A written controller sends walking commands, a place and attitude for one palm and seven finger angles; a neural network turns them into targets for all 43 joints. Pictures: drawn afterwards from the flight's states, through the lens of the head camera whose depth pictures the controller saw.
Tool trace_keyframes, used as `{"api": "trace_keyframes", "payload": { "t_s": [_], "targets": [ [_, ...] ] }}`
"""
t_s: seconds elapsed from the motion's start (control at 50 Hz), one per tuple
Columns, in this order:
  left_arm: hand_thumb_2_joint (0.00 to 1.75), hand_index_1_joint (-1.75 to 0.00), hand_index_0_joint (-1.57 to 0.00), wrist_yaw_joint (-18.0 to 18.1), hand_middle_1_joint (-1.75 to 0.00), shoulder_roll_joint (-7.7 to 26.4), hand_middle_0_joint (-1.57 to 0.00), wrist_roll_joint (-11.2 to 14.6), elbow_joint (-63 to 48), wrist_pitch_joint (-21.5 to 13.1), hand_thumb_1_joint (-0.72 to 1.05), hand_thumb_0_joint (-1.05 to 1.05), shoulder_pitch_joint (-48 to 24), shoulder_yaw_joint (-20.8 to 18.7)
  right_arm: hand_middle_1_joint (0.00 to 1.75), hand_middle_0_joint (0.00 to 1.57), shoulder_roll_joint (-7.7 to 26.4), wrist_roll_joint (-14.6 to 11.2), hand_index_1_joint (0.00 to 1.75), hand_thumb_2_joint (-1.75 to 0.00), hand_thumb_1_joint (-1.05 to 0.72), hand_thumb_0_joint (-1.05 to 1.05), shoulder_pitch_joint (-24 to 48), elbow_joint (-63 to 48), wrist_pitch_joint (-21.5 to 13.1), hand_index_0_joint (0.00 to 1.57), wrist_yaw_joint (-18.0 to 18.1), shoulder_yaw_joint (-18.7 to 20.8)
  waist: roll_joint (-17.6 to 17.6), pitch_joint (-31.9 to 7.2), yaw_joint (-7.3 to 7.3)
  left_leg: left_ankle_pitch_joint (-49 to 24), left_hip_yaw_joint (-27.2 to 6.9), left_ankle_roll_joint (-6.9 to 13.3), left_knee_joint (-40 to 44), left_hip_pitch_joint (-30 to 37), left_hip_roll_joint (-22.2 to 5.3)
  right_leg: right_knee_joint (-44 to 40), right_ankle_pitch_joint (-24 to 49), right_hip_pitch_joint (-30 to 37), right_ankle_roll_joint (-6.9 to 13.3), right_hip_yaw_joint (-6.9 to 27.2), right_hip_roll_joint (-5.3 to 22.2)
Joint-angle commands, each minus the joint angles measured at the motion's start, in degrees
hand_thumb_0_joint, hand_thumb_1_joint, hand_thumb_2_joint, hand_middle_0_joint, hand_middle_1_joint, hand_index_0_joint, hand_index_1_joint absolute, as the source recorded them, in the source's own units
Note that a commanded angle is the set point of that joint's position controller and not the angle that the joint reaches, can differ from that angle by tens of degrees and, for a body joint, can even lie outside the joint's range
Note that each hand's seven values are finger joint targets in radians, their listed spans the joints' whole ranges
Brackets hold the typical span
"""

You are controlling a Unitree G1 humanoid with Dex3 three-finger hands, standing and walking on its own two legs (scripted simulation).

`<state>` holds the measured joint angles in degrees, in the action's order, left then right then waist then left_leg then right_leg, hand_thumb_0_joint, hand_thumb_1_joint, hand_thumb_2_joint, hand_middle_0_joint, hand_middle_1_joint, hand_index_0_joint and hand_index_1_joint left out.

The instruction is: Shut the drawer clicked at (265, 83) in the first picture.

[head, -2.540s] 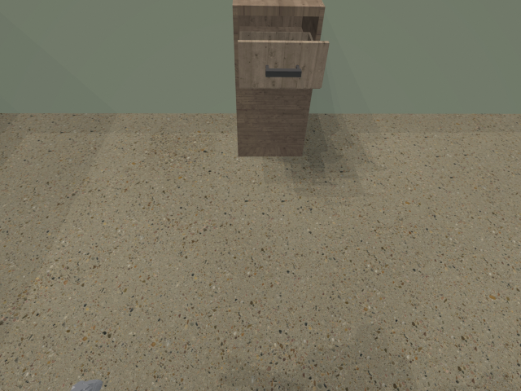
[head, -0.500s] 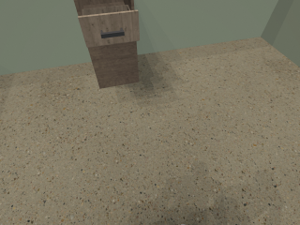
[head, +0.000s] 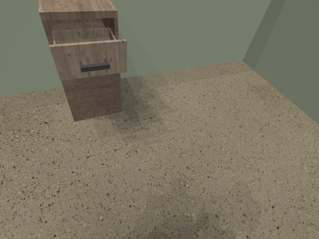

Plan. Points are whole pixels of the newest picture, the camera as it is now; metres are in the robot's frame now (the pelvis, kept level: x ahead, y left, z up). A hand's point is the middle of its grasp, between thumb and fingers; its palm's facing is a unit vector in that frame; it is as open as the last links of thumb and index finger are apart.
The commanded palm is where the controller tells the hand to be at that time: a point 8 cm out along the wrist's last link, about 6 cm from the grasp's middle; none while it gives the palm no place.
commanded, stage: walk to a spot facing it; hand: left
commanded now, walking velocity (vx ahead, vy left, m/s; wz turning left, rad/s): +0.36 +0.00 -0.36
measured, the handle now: (94, 64) +0.85 +0.38 -0.07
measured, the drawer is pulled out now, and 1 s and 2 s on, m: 0.27 0.27 0.27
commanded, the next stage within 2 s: turn to face it in 0.68 s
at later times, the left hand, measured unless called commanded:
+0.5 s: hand (130, 176) +0.35 +0.12 -0.17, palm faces -0.26 -0.96 -0.12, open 7.4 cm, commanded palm none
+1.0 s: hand (137, 160) +0.41 +0.10 -0.17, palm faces -0.16 -0.97 -0.19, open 7.4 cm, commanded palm none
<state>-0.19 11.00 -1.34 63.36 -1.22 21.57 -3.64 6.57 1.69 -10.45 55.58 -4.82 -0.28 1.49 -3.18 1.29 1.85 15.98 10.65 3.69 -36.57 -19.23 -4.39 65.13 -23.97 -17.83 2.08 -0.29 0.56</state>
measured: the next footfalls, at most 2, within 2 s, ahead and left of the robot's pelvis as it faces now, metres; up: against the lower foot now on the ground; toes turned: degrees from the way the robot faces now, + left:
right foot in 0.56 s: +0.34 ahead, -0.13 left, +0.00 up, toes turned -22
left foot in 1.06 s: +0.55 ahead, -0.01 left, +0.00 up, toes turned -5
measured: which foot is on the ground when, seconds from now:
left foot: down 0.00-0.56, up 0.58-1.00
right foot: up 0.00-0.54, down 0.56-1.00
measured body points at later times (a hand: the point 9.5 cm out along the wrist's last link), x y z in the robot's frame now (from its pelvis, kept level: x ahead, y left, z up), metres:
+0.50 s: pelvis +0.20 -0.01 +0.00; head +0.23 -0.02 +0.45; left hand +0.36 +0.17 -0.15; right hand +0.01 -0.16 -0.14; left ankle +0.05 +0.08 -0.73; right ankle +0.30 -0.13 -0.70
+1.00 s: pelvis +0.39 -0.07 +0.01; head +0.40 -0.07 +0.46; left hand +0.42 +0.15 -0.15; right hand +0.44 -0.32 -0.13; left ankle +0.52 +0.02 -0.70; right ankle +0.30 -0.11 -0.73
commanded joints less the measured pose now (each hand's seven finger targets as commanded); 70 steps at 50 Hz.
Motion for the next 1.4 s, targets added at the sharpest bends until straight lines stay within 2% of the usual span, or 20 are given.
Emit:
{"api": "trace_keyframes", "payload": {
  "t_s": [0.0,0.14,0.38,0.44,0.48,0.5,0.52,0.54,0.56,0.62,0.68,0.9,1.0,1.02,1.04,1.06,1.08,1.12,1.2,1.38],
  "targets": [
    [0.9,-0.3,-0.2,-0.9,-0.3,0.5,-0.2,-0.7,-4.3,-0.6,0.9,0.0,-0.5,-0.7,0.3,0.2,7.0,-0.3,0.3,-0.9,-0.9,0.0,-10.3,2.1,-0.9,0.2,1.5,1.9,8.0,3.8,-1.58,-6.1,-15.0,0.5,25.6,8.1,-15.6,8.0,10.0,-16.1,-1.0,1.9,5.4],
    [0.9,-0.3,-0.2,-1.3,-0.3,0.0,-0.2,-0.8,-5.9,1.7,0.9,0.0,-4.1,-1.1,0.3,0.2,6.5,-0.9,0.3,-0.9,-0.9,0.0,-14.6,4.2,-1.7,0.2,2.1,1.7,8.7,3.8,-0.64,-19.8,-4.1,-0.2,26.3,13.9,-13.2,2.5,18.3,-23.8,-2.8,0.1,5.9],
    [0.9,-0.3,-0.2,-2.2,-0.3,-0.9,-0.2,-0.2,-11.5,1.0,0.9,0.0,-22.2,0.3,0.3,0.2,7.6,0.1,0.3,-0.9,-0.9,0.0,-25.2,9.0,-0.4,0.2,2.4,1.0,9.2,9.2,-5.65,-34.3,2.4,2.4,23.3,25.4,-15.2,-21.4,14.5,-23.5,0.2,-8.0,3.4],
    [0.9,-0.3,-0.2,-1.8,-0.3,0.3,-0.2,-0.2,-11.0,0.4,0.9,0.0,-18.7,0.0,0.3,0.2,9.0,0.1,0.3,-0.9,-0.9,0.0,-24.5,8.9,0.0,0.2,2.4,1.6,9.8,5.8,-3.49,-53.9,5.3,2.0,14.4,26.5,-16.0,-25.4,8.7,-14.5,2.8,-10.7,-0.1],
    [0.9,-0.3,-0.2,-1.5,-0.3,2.1,-0.2,-0.5,-8.4,-0.4,0.9,0.0,-8.6,-0.8,0.3,0.2,11.1,-0.3,0.3,-0.9,-0.9,0.0,-21.1,7.5,0.1,0.2,2.3,2.1,10.3,-0.7,1.3,-60.9,7.3,0.7,1.5,24.5,-15.3,-28.9,8.9,-1.2,4.5,-12.2,-3.0],
    [0.9,-0.3,-0.2,-1.3,-0.3,4.4,-0.2,-0.7,-6.0,-1.0,0.9,0.0,0.4,-1.8,0.3,0.2,11.9,-0.7,0.3,-0.9,-0.9,0.0,-18.4,6.3,0.1,0.2,2.0,2.4,9.1,-5.7,5.94,-53.8,8.8,-1.2,-10.6,17.9,-13.6,-33.2,14.3,12.3,5.4,-11.3,-2.7],
    [0.9,-0.3,-0.2,-0.7,-0.3,10.2,-0.2,-0.6,-4.8,-1.8,0.9,0.0,5.9,-3.2,0.3,0.2,9.0,-1.7,0.3,-0.9,-0.9,0.0,-20.0,4.9,0.1,0.2,1.2,2.1,-1.2,-12.9,7.11,-23.4,8.3,-3.6,-28.4,0.2,-8.6,-35.9,15.9,30.1,10.6,6.3,10.3],
    [0.9,-0.3,-0.2,0.1,-0.3,14.2,-0.2,0.7,-4.5,-1.6,0.9,0.0,8.5,-4.0,0.3,0.2,6.1,-2.1,0.3,-0.9,-0.9,0.0,-18.5,2.6,0.0,0.2,1.3,1.6,-8.7,-16.3,6.07,16.8,2.2,-6.3,-46.6,-14.7,1.1,-42.6,27.9,36.4,17.5,33.1,23.3],
    [0.9,-0.3,-0.2,0.7,-0.3,14.6,-0.2,1.5,-5.2,-0.9,0.9,0.0,5.5,-4.4,0.3,0.2,6.9,-1.9,0.3,-0.9,-0.9,0.0,-13.4,1.7,0.5,0.2,1.5,2.2,-1.2,-10.6,5.33,14.4,-6.7,-4.5,-49.8,-18.4,-1.4,-47.0,24.0,30.5,18.1,30.4,23.5],
    [0.9,-0.3,-0.2,0.9,-0.3,6.9,-0.2,1.1,-7.3,-2.0,0.9,0.0,-5.5,-1.7,0.3,0.2,4.9,-0.6,0.3,-0.9,-0.9,0.0,-11.6,2.1,2.0,0.2,1.3,2.1,3.2,1.7,-1.49,2.7,-9.5,-5.1,-41.5,-12.7,-6.5,-51.4,20.3,4.3,10.7,15.0,16.8],
    [0.9,-0.3,-0.2,1.2,-0.3,5.3,-0.2,0.1,-7.1,-3.1,0.9,0.0,-6.4,-0.9,0.3,0.2,3.4,-0.2,0.3,-0.9,-0.9,0.0,-15.3,3.4,3.4,0.2,1.2,1.9,2.7,2.4,-5.01,0.8,-8.6,-6.1,-34.4,-9.8,-6.1,-52.3,26.0,-1.6,9.2,7.2,13.1],
    [0.9,-0.3,-0.2,1.8,-0.3,4.0,-0.2,0.2,-3.0,-3.5,0.9,0.0,2.8,0.8,0.3,0.2,4.1,-0.9,0.3,-0.9,-0.9,0.0,2.6,-1.2,3.3,0.2,-0.1,0.5,-1.6,1.1,-0.46,-4.6,-5.9,-5.8,-9.2,-11.5,-1.2,-46.5,53.0,14.8,5.7,0.1,12.4],
    [0.9,-0.3,-0.2,2.5,-0.3,6.5,-0.2,0.3,-3.5,-2.0,0.9,0.0,1.9,0.2,0.3,0.2,7.1,-0.5,0.3,-0.9,-0.9,0.0,-0.8,-0.4,3.6,0.2,0.4,1.0,-2.4,-0.3,-2.8,-5.7,-3.4,-3.4,2.3,-1.0,3.3,-33.6,62.9,18.2,2.5,-4.8,13.0],
    [0.9,-0.3,-0.2,2.6,-0.3,7.0,-0.2,0.6,-3.9,-1.6,0.9,0.0,1.6,0.0,0.3,0.2,8.8,-0.3,0.3,-0.9,-0.9,0.0,-5.3,0.5,3.6,0.2,0.5,1.5,-1.0,-3.4,-4.96,-15.3,-4.3,-2.4,6.0,6.6,2.9,-25.5,59.2,15.5,0.7,-6.2,12.3],
    [0.9,-0.3,-0.2,2.5,-0.3,6.0,-0.2,1.2,-4.9,-1.4,0.9,0.0,1.6,-0.2,0.3,0.2,13.2,0.3,0.3,-0.9,-0.9,0.0,-10.9,0.7,3.4,0.2,0.7,2.6,8.2,-7.4,-7.03,-37.0,-14.8,2.1,8.0,18.0,-6.5,-12.8,40.2,5.4,-2.6,-9.0,7.8],
    [0.9,-0.3,-0.2,2.4,-0.3,3.2,-0.2,2.2,-6.8,-1.5,0.9,0.0,3.2,0.4,0.3,0.2,17.3,-0.2,0.3,-0.9,-0.9,0.0,-14.2,0.9,3.5,0.2,1.0,3.3,20.7,-11.1,-6.21,-68.5,-32.6,12.3,9.0,26.9,-21.3,4.3,-11.0,-9.0,-5.3,-7.3,0.5],
    [0.9,-0.3,-0.2,3.0,-0.3,5.6,-0.2,1.4,-7.8,-0.9,0.9,0.0,0.7,0.1,0.3,0.2,17.1,-1.1,0.3,-0.9,-0.9,0.0,-13.5,1.5,4.1,0.2,1.0,2.9,11.1,-11.5,-5.64,-59.5,-30.4,14.3,10.7,23.5,-21.5,8.2,-13.9,-9.2,-4.3,-0.5,2.0],
    [0.9,-0.3,-0.2,2.6,-0.3,4.6,-0.2,0.6,-8.3,0.2,0.9,0.0,-3.5,-0.8,0.3,0.2,13.9,-1.0,0.3,-0.9,-0.9,0.0,-6.4,-0.9,4.1,0.2,1.7,2.7,8.7,-4.3,-3.6,-34.2,-28.9,10.7,16.1,12.7,-16.3,8.4,-6.4,-12.6,-5.1,1.0,4.5],
    [0.9,-0.3,-0.2,1.7,-0.3,3.0,-0.2,0.2,-7.9,2.4,0.9,0.0,-1.8,-1.6,0.3,0.2,12.1,-0.7,0.3,-0.9,-0.9,0.0,-0.8,-3.3,4.1,0.2,1.4,2.9,8.3,-1.6,-0.59,-14.5,-21.7,5.6,21.3,0.8,-8.8,1.5,2.8,-7.6,-6.1,-0.1,4.7],
    [0.9,-0.3,-0.2,1.7,-0.3,4.9,-0.2,0.1,-13.1,2.8,0.9,0.0,-11.1,-2.4,0.3,0.2,15.3,-0.4,0.3,-0.9,-0.9,0.0,-5.1,-3.9,5.0,0.2,1.0,4.8,10.9,-3.4,-3.44,-8.2,-30.5,6.8,20.6,7.5,-7.6,-10.0,2.1,-12.2,-7.5,0.8,3.3]
  ]
}}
